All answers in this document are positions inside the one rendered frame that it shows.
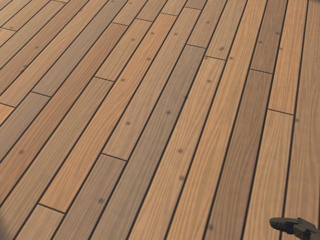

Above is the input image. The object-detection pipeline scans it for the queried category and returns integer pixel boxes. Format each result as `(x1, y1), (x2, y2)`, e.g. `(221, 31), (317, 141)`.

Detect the robot right hand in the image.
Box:
(269, 217), (320, 240)

